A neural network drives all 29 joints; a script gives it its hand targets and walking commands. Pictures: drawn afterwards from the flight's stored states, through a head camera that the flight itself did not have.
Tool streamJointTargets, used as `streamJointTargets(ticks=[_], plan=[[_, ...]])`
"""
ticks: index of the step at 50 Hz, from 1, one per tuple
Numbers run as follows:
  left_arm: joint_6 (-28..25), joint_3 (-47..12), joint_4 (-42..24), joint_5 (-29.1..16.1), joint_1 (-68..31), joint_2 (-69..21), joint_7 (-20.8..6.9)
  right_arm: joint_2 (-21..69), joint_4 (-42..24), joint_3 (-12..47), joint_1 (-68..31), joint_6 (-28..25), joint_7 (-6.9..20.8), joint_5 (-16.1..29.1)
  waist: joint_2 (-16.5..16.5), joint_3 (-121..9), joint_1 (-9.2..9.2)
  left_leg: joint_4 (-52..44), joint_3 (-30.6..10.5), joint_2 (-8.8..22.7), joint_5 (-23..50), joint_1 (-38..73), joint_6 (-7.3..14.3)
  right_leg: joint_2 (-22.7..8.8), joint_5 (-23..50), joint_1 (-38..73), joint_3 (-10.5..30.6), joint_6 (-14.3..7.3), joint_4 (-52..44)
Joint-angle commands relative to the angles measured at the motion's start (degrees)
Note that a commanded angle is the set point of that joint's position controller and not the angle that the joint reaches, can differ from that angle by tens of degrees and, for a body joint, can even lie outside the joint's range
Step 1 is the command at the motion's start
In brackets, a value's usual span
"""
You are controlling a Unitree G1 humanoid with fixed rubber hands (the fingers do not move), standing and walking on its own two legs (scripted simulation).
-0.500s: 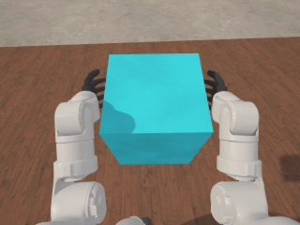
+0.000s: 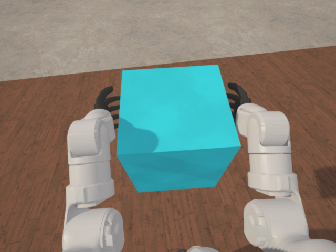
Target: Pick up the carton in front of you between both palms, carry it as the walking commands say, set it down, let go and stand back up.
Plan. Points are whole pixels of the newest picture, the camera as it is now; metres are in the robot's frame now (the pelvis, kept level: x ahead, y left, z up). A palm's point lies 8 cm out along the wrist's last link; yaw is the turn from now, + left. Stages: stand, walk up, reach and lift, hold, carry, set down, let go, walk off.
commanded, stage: carry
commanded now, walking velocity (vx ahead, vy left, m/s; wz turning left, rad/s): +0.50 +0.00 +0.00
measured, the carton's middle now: (173, 135) +0.37 -0.02 +0.07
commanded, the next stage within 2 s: none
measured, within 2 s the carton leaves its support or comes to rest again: neither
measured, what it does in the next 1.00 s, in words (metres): goes down: left foot 0.05 m lower, then right foot 0.05 m lower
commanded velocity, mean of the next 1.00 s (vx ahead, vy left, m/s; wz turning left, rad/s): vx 0.50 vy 0.00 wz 0.00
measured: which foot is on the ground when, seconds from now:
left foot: up 0.00-0.44, down 0.46-1.00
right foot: down 0.00-0.48, up 0.50-0.98, down 1.00-1.00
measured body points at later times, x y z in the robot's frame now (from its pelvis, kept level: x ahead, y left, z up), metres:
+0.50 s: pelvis +0.30 +0.01 -0.05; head +0.31 +0.02 +0.40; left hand +0.67 +0.18 +0.09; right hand +0.67 -0.12 +0.08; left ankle +0.40 +0.06 -0.77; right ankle +0.11 -0.04 -0.69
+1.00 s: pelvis +0.58 +0.01 -0.08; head +0.59 +0.01 +0.37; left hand +0.96 +0.13 +0.04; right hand +0.94 -0.17 +0.04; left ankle +0.41 +0.06 -0.76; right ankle +0.70 -0.05 -0.81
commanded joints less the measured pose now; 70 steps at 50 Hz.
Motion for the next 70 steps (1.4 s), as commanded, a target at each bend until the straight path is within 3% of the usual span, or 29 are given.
streamJointTargets(ticks=[1,2,4,7,12,18,21,22,23,24,25,26,27,28,29,32,38,45,47,49,50,51,52,53,54,55,58,64,70], plan=[[0.99,-34.57,4.41,-20.87,-31.08,-51.29,-12.7,61.36,-2.7,37.61,-40.14,0.9,13.59,23.07,-13.29,-40.67,8.24,27.51,-8.35,1.32,-9.9,-30.47,-1.74,-28.92,23.5,55.86,38.33,-15.13,4.62],[0.73,-36.42,1.5,-23.2,-32.29,-54.62,-13.1,61.16,-3.47,37.06,-39.42,0.92,13.2,22.02,-7.05,-35.65,7.59,23.43,-8.5,3.13,-6.14,-32.51,-0.62,-24.05,6.03,47.83,36.57,-12.33,0.63],[0.51,-39.11,-2.72,-27.5,-42.31,-60.7,-14.11,63.44,-6.2,36.13,-42.67,-0.05,12.22,20.68,0.04,-28.3,5.61,12.41,-8.18,4.79,1.31,-28.49,-1.51,-20.13,7.26,34.7,29.85,-7.34,-2.18],[-0.37,-41.83,-7.34,-32.38,-46.28,-64.33,-14.76,64.76,-9.11,35.92,-41.66,-0.92,10.56,19.63,-3.75,-27.64,5.15,3.41,-6.01,5.0,4.63,-24.15,-2.69,-17.54,13.68,29.88,24.18,-2.63,-3.28],[-1.15,-42.28,-8.66,-33.08,-43.24,-63.59,-14.98,63.58,-11.62,37.38,-38.62,-1.97,8.6,17.68,-7.2,-30.28,7.34,-5.9,-3.29,4.84,18.46,-30.29,-2.15,-14.62,33.41,37.96,17.2,-1.49,1.46],[-0.79,-42.31,-6.5,-31.22,-37.56,-59.54,-14.94,58.54,-12.2,38.27,-35.71,-0.96,8.39,15.97,-6.23,-27.19,10.37,-29.38,1.01,0.8,35.99,-24.47,-0.46,-9.07,29.0,39.76,11.99,-1.38,7.26],[-0.61,-41.42,-0.82,-30.04,-35.21,-58.56,-15.22,56.18,-7.36,36.25,-33.08,-0.08,9.53,14.14,-5.51,-26.02,7.76,-38.98,2.1,0.52,44.62,-8.01,2.39,-8.16,23.7,31.34,8.65,-0.12,16.79],[-0.64,-41.17,1.26,-29.87,-35.7,-58.53,-15.41,55.43,-5.33,35.19,-32.01,0.05,9.94,13.45,-4.87,-26.47,4.94,-41.72,2.31,1.67,47.54,1.12,2.68,-7.47,20.99,26.11,6.25,1.53,23.44],[-0.74,-40.8,3.25,-29.51,-36.28,-58.26,-15.65,54.18,-3.66,33.85,-31.32,0.17,10.38,13.14,-2.37,-26.87,2.34,-37.96,-2.58,7.11,54.32,12.22,2.72,-6.22,7.94,16.09,5.19,2.69,31.15],[-0.69,-40.18,5.19,-29.18,-36.5,-58.85,-15.83,52.76,-1.79,32.14,-31.45,0.47,10.76,13.25,5.34,-28.12,2.12,-26.59,-13.78,17.71,79.86,24.19,2.61,-3.34,-27.78,2.25,3.14,3.05,39.28],[-0.01,-38.27,6.28,-29.27,-37.84,-58.97,-15.65,51.61,0.08,30.66,-32.6,0.39,10.99,12.5,16.65,-35.16,-0.56,-26.12,-33.19,29.19,73.69,38.96,16.06,1.98,-43.77,-13.8,6.96,6.55,54.64],[0.21,-37.73,6.15,-28.64,-38.89,-59.04,-15.32,54.02,1.54,30.72,-32.08,0.34,11.37,13.65,12.31,-36.83,-1.75,-29.7,-37.92,28.01,46.55,36.44,17.55,-0.84,-41.28,-17.48,8.78,4.95,57.23],[-0.04,-37.78,5.12,-28.55,-40.8,-60.04,-15.0,57.15,0.29,31.86,-34.17,0.1,11.96,15.56,8.28,-32.53,-1.54,-33.21,-35.68,23.59,32.64,29.67,15.68,-2.15,-38.1,-18.99,8.28,4.52,54.73],[-0.48,-37.4,3.85,-28.26,-42.02,-61.12,-14.58,60.65,-2.62,33.79,-38.81,-0.16,12.54,18.22,1.86,-29.4,-0.36,-35.16,-32.52,21.25,28.66,23.55,12.97,-3.58,-34.01,-17.97,8.03,4.65,50.19],[-0.85,-36.64,2.51,-27.8,-42.25,-61.68,-14.02,63.48,-5.02,35.41,-43.25,-0.37,12.99,20.83,0.32,-27.02,0.88,-36.27,-29.98,20.16,31.14,18.2,11.67,-4.63,-31.36,-16.13,8.13,5.08,46.17],[-1.46,-36.69,-1.27,-26.68,-41.31,-62.82,-12.3,68.08,-9.8,38.43,-48.7,-1.27,13.32,26.22,2.24,-27.14,1.9,-37.13,-25.11,18.06,36.35,12.55,8.01,-6.05,-27.34,-11.39,7.47,6.28,38.7],[-2.18,-38.86,-5.64,-24.92,-38.09,-61.17,-9.82,66.96,-12.75,39.4,-44.34,-1.6,13.14,27.15,5.25,-29.88,-1.09,-31.5,-16.98,15.2,61.94,23.88,5.99,-6.01,-14.39,-19.1,5.03,6.22,27.74],[-0.68,-39.82,-4.82,-22.7,-34.47,-56.1,-10.13,62.46,-10.1,39.58,-37.54,-0.71,13.45,24.59,5.1,-26.47,-4.53,-25.05,-11.38,9.66,63.22,28.23,4.76,-0.81,1.36,-14.36,-0.44,4.47,3.78],[-0.21,-38.55,-1.53,-21.55,-32.56,-54.7,-10.83,62.09,-6.85,39.29,-36.79,-0.7,13.81,24.12,5.03,-25.29,-3.16,-21.04,-9.72,9.08,59.59,22.79,3.71,0.05,6.67,-4.84,-0.67,2.85,-2.89],[-0.05,-36.62,1.71,-20.51,-31.49,-53.91,-11.58,62.36,-3.21,38.89,-36.8,-0.81,14.23,23.99,4.19,-26.2,1.49,-10.43,-5.72,8.53,56.78,13.94,1.4,-1.18,12.85,11.41,-0.74,1.01,-9.07],[-0.05,-35.24,3.12,-20.03,-30.27,-53.38,-12.06,62.14,-1.87,38.55,-37.67,-0.94,14.47,23.88,2.61,-27.52,4.84,-1.7,-4.13,7.42,45.16,3.78,0.22,-5.79,18.87,24.0,3.31,0.68,-7.26],[-0.03,-33.59,4.85,-19.91,-30.24,-52.73,-12.59,62.58,-0.52,37.89,-38.58,-0.97,14.66,23.57,-5.45,-29.54,4.19,6.47,-2.33,4.24,9.9,-10.27,-0.32,-16.38,44.42,36.69,14.48,0.28,4.92],[-0.14,-32.51,6.76,-18.79,-32.33,-50.44,-12.61,64.77,2.32,36.45,-39.45,-0.44,14.44,23.65,-15.84,-35.03,6.73,21.93,-5.45,-1.73,-11.11,-27.87,-4.17,-27.84,44.84,52.71,33.82,-12.49,6.89],[-0.38,-32.71,9.3,-20.43,-30.32,-53.07,-12.99,63.57,1.89,35.69,-39.34,-0.51,14.06,22.71,-13.97,-38.31,7.88,26.43,-8.15,0.95,-9.77,-32.57,-2.05,-28.67,14.57,52.14,40.52,-15.29,3.16],[-0.97,-33.77,7.43,-22.68,-32.41,-56.64,-13.69,64.12,0.56,35.71,-41.64,-0.93,13.77,22.2,-8.67,-33.65,7.48,23.08,-8.15,2.77,-5.56,-33.89,-0.66,-23.66,-0.67,44.97,37.86,-12.07,-0.57],[-1.36,-35.62,4.12,-25.04,-37.88,-59.53,-14.24,65.11,-0.48,34.95,-42.85,-1.44,13.38,21.74,-3.2,-29.62,6.24,17.8,-8.13,3.81,-1.26,-32.49,-0.64,-21.23,-3.78,37.74,34.26,-9.29,-2.38],[-2.19,-39.86,-2.11,-31.14,-46.06,-65.28,-14.81,66.46,-4.64,34.73,-42.99,-2.31,11.53,20.96,-2.2,-26.34,4.36,7.45,-7.17,5.49,2.84,-25.03,-2.15,-18.6,-1.38,24.7,27.76,-5.65,-5.01],[-2.87,-41.2,-5.98,-32.98,-42.76,-64.66,-14.59,65.17,-8.53,36.38,-38.52,-3.29,9.02,18.96,-6.32,-29.81,6.83,-3.18,-4.5,6.12,17.0,-31.83,-2.33,-16.04,26.89,34.69,19.15,-3.19,0.94],[-1.99,-41.85,-7.16,-32.07,-39.4,-60.64,-14.36,60.4,-11.95,37.93,-37.58,-2.15,8.3,17.84,-6.06,-27.61,10.13,-23.19,-0.53,2.6,31.87,-29.44,-1.22,-10.27,27.62,39.5,13.76,-2.11,5.99]])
